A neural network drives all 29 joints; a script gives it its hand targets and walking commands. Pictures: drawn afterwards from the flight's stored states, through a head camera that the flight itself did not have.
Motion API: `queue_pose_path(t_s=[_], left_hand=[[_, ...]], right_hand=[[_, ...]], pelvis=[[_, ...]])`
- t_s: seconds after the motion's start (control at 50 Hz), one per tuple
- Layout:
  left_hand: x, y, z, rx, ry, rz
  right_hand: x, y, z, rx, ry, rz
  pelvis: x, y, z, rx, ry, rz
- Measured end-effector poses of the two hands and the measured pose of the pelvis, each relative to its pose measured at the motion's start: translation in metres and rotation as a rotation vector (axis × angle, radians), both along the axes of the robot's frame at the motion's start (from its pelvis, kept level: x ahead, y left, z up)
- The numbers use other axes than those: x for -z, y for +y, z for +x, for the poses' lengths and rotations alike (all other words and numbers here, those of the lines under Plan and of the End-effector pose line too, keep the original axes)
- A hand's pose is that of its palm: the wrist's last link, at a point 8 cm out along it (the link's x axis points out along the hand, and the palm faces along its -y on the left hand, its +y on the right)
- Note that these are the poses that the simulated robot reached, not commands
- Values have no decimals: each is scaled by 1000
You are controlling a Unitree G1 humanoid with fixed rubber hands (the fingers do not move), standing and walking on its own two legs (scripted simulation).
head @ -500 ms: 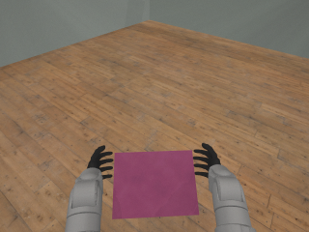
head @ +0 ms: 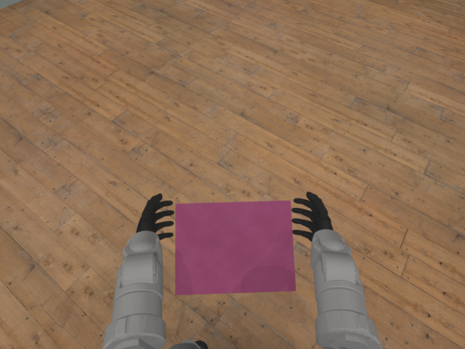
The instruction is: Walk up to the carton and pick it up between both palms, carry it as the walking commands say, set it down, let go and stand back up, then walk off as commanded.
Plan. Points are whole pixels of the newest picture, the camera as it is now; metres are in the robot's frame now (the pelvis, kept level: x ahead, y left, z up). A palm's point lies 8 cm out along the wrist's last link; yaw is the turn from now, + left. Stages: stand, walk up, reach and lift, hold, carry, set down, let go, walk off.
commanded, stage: set down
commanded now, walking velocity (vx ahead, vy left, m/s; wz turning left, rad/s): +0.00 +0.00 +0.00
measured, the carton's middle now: (233, 243) +0.34 +0.02 -0.13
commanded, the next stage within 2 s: none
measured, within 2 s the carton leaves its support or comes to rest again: neither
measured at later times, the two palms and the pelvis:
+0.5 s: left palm (158, 243) +0.33 +0.18 -0.12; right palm (306, 240) +0.35 -0.14 -0.11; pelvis -0.03 +0.00 -0.06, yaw +0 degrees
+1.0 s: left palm (168, 245) +0.36 +0.18 -0.21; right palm (296, 245) +0.37 -0.14 -0.20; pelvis -0.05 +0.00 -0.14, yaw +0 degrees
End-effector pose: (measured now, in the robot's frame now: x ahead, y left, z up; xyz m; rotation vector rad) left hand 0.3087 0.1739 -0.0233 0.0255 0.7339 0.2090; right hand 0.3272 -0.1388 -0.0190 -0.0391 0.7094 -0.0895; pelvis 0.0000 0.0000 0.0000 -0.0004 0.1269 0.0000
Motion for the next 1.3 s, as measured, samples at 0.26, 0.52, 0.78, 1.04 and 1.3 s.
queue_pose_path(t_s=[0.26,0.52,0.78,1.04,1.3], left_hand=[[52,2,7,-8,-10,-15],[97,3,22,-4,-19,-36],[146,4,37,7,-15,-44],[195,3,53,31,-18,-42],[238,1,68,58,-15,-30]], right_hand=[[50,3,6,34,-14,16],[91,3,21,42,-30,31],[138,3,35,40,-34,40],[187,1,44,54,-41,43],[233,0,52,77,-38,43]], pelvis=[[25,-1,-16,-9,214,-10],[59,2,-34,-12,377,-14],[101,2,-46,-12,496,-12],[149,-2,-54,-12,588,-12],[194,-3,-62,2,638,-9]])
